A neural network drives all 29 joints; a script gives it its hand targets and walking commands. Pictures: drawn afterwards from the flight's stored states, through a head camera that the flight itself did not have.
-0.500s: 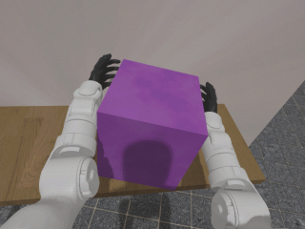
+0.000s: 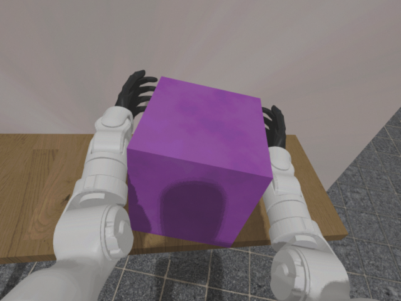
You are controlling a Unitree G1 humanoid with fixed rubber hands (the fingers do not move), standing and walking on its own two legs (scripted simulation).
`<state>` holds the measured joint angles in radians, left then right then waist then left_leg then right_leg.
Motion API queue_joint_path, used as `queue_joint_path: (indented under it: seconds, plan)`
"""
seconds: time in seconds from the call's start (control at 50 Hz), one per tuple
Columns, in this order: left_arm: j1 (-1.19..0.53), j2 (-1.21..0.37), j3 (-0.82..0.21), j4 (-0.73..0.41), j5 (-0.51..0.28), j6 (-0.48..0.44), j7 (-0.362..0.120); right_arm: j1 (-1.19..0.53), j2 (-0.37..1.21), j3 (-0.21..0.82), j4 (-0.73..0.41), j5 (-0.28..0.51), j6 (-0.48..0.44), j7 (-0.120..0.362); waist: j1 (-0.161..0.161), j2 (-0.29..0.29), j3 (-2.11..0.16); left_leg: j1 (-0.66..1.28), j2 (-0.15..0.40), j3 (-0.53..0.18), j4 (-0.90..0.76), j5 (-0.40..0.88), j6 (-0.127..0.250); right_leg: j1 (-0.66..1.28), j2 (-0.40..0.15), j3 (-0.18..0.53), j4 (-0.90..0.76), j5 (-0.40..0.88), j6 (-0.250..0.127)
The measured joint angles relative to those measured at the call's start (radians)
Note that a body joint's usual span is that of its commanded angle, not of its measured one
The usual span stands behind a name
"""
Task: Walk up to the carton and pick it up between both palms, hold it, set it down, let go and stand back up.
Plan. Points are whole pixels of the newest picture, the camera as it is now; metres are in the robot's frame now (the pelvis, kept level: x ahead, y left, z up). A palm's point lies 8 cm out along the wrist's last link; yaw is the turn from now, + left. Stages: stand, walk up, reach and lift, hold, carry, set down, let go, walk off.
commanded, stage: set down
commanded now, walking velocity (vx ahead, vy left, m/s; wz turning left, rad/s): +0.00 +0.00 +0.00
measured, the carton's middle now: (195, 162) +0.36 -0.01 +0.09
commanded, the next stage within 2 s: none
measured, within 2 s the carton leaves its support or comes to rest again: rests again in 1.28 s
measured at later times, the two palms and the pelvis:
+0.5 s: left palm (121, 115) +0.44 +0.13 +0.15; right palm (269, 145) +0.37 -0.17 +0.13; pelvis +0.00 +0.00 +0.00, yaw +1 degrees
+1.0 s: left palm (120, 117) +0.44 +0.13 +0.15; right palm (268, 144) +0.37 -0.16 +0.13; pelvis +0.00 +0.00 +0.00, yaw +1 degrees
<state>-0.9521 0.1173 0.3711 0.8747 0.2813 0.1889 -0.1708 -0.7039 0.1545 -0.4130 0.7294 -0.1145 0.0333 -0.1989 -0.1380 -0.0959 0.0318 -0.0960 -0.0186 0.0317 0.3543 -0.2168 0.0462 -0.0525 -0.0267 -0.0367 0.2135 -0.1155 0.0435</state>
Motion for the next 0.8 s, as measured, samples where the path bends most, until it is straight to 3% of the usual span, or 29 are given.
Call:
queue_joint_path:
  seconds: [0.8]
  plan:
    - [0.045,-0.026,0.072,-0.064,0.081,-0.022,-0.069,0.003,0.037,-0.068,0.001,-0.105,-0.125,0.030,0.017,-0.006,0.054,0.034,-0.005,-0.011,0.002,-0.006,-0.002,0.032,-0.006,-0.013,0.017,-0.018,0.003]
